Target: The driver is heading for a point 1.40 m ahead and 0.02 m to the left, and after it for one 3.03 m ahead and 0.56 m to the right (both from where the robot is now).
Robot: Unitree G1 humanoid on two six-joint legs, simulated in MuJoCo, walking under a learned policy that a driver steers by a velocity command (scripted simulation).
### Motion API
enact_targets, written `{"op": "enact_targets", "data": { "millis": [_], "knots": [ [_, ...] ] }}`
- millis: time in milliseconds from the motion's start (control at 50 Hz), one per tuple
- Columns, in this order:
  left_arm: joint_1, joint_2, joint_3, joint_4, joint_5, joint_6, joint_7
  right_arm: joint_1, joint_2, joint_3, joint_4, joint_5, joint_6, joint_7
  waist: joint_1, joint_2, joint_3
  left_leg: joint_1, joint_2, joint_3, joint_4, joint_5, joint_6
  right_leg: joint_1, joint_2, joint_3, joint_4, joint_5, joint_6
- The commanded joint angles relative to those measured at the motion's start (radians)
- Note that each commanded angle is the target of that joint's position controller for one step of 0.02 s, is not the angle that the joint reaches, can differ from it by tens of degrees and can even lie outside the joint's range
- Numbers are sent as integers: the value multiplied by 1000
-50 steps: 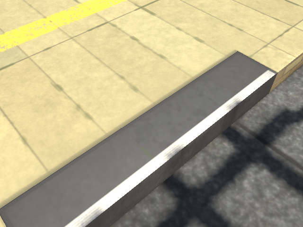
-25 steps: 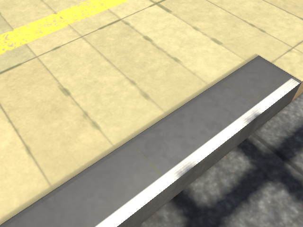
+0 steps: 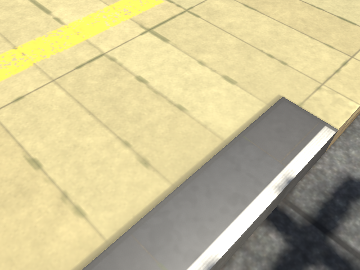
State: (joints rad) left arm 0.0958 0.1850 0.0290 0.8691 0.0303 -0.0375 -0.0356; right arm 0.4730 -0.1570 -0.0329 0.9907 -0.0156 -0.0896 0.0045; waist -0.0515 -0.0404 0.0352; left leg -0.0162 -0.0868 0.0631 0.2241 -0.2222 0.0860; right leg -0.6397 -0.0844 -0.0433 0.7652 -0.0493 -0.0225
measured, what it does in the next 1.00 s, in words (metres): climbs: right foot, then left foot 0.17 m higher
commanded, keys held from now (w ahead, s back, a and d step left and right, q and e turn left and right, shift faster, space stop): w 1.00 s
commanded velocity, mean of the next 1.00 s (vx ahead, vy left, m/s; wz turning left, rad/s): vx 0.50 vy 0.00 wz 0.00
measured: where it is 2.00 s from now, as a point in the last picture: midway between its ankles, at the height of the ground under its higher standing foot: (171, 110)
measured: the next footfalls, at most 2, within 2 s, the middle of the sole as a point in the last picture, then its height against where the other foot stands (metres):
right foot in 0.16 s outside the picture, level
left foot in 0.68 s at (162, 254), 0.17 m higher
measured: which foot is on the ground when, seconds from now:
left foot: down 0.00-0.14, up 0.16-0.66, down 0.68-1.00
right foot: up 0.00-0.14, down 0.16-0.72, up 0.74-1.00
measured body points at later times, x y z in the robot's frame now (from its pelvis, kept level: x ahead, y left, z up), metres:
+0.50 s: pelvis +0.22 -0.05 -0.01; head +0.23 -0.05 +0.44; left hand +0.10 +0.15 -0.15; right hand +0.42 -0.20 -0.10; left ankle +0.30 +0.06 -0.41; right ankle +0.18 -0.10 -0.75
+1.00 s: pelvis +0.51 +0.00 +0.16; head +0.53 +0.01 +0.61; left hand +0.71 +0.20 +0.06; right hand +0.46 -0.24 +0.01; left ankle +0.44 +0.04 -0.58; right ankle +0.68 -0.14 -0.48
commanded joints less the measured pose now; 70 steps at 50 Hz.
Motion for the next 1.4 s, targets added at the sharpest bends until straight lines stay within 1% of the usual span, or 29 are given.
{"op": "enact_targets", "data": {
  "millis": [20,100,140,160,180,200,240,280,360,460,580,620,660,700,720,740,760,800,840,900,960,1060,1160,1200,1220,1240,1280,1340,1400],
  "knots": [
    [-95,30,-1,-75,-11,-10,6,35,-133,-22,-34,-4,-11,-9,9,123,28,-23,274,-115,-11,563,84,57,37,-32,-103,24,-10],
    [-22,55,12,-53,-9,-20,32,6,-141,-24,-30,-13,-9,-20,49,128,-21,29,289,-113,152,807,89,230,101,-52,-193,-112,-66],
    [256,76,30,34,6,-47,44,-22,-152,-23,-32,11,-4,-19,169,84,-151,-54,212,-60,512,766,61,554,105,-50,-348,-23,-89],
    [384,177,53,51,30,-57,49,-14,-100,-8,-65,24,-5,-19,187,-47,-242,-274,141,-16,810,311,30,763,-150,249,-389,1,-122],
    [387,270,76,55,25,-34,45,109,-12,7,-53,43,2,-14,122,-244,-284,-587,-1,15,1149,-303,-11,916,-350,588,-452,95,-290],
    [352,219,77,58,-7,-17,35,59,-97,-16,-28,5,13,-15,140,-56,-223,-680,59,-70,1332,-231,3,815,-291,566,-490,-208,-308],
    [240,93,39,63,-11,-10,17,-89,-78,-20,-86,-17,11,-3,89,-19,-47,-813,106,-33,1538,-155,19,595,-194,412,-550,-448,-245],
    [248,30,11,95,-11,-25,22,-115,-20,-6,-112,-19,29,9,39,2,-5,-875,133,-39,1644,-107,25,462,-134,321,-552,-411,-197],
    [384,31,-13,197,-4,-53,14,-298,87,47,-241,0,64,-24,39,-28,39,-1235,93,-34,2101,-200,46,394,-161,314,-546,-455,-211],
    [420,48,-45,235,-21,-60,25,-538,104,98,-401,-11,69,-35,10,58,107,-1391,122,3,1956,-170,33,305,-118,244,-616,-510,-134],
    [573,94,-30,243,-44,-42,96,-548,75,98,-398,-8,98,-27,68,39,4,-1228,177,96,1531,-262,32,695,-130,142,-678,256,-210],
    [528,67,-36,207,-45,-35,90,-566,86,107,-394,22,93,-17,45,4,-2,-942,126,167,1223,-315,74,650,-98,6,-620,815,-178],
    [531,122,-21,184,-12,-37,77,-461,53,82,-341,39,91,-12,-14,-135,-136,-634,-3,212,1121,-436,91,659,-156,3,-419,1488,-187],
    [443,179,6,134,-32,-63,55,-153,-71,31,-262,1,69,-13,-170,-197,-305,-287,65,-99,890,-453,185,566,-163,-13,42,1538,-162],
    [372,146,16,51,-65,-75,18,-18,-195,-9,-200,-14,79,-23,-202,113,-348,-103,279,-661,473,-626,287,214,52,-26,447,817,-100],
    [285,125,38,10,-9,-93,-12,-56,-256,-41,-165,-4,91,-29,-150,262,-315,-86,354,-1123,84,-578,315,-21,205,114,823,-67,-88],
    [287,76,33,-43,4,-95,-22,-192,-230,-39,-163,10,80,-21,-41,153,-181,-177,391,-1047,111,-659,290,-179,159,222,987,-119,-103],
    [161,-24,6,-129,-1,-76,17,-219,-68,0,-97,-14,44,-7,36,-38,67,-486,384,-764,176,-596,200,-275,116,180,1095,-186,-131],
    [224,-84,-18,-147,-18,-35,44,-233,49,31,-33,-49,8,-3,131,2,94,-577,321,-465,183,-293,96,-284,120,206,1085,-253,-133],
    [189,-13,-20,-188,-11,-5,43,-240,-47,10,-13,-21,-23,16,178,56,99,-595,199,-160,37,-79,60,-216,106,144,725,-132,-122],
    [124,56,-1,-187,-18,-17,6,-144,-72,12,-35,19,-37,-16,120,84,17,-452,135,-37,-41,343,96,30,75,-33,278,73,-55],
    [-109,10,-14,-234,-17,-20,-15,56,-149,-16,-47,10,-35,-27,-16,131,-26,123,192,-45,-54,681,37,-43,110,-98,-129,108,-67],
    [64,101,29,-165,-6,-23,9,51,-192,-27,-69,-10,-15,-47,95,195,-97,229,275,-36,266,1087,38,247,181,-89,-290,-63,-133],
    [313,150,54,-83,20,-34,31,-13,-189,-26,-109,6,-12,-42,215,134,-218,-58,242,-33,627,737,48,663,49,48,-325,-101,-185],
    [363,241,75,-87,50,-38,40,85,-63,0,-152,29,-12,-27,146,-110,-343,-437,95,-1,993,16,14,997,-268,474,-273,-60,-318],
    [329,211,77,-93,17,-33,30,98,-126,-17,-142,29,-10,-26,143,-78,-383,-586,20,-109,1181,-263,9,975,-331,776,-440,-163,-401],
    [189,115,50,-95,-10,-41,21,-107,-174,-27,-197,13,-24,-16,100,47,-94,-650,108,-141,1116,-84,8,677,-238,495,-544,-139,-319],
    [210,60,28,-45,-9,-71,27,-73,-123,-17,-185,-17,11,4,25,26,-30,-553,167,-122,989,-33,-20,497,-116,270,-599,40,-209],
    [283,96,32,-2,-20,-87,25,-129,-109,-15,-211,-28,33,20,22,3,17,-616,189,-81,922,37,-46,458,-82,193,-633,125,-191]
  ]
}}
Keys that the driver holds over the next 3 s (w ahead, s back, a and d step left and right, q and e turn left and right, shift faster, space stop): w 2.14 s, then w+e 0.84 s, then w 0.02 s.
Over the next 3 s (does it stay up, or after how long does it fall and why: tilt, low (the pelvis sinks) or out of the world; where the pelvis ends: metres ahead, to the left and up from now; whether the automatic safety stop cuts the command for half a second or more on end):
stays up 1.64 -0.01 0.16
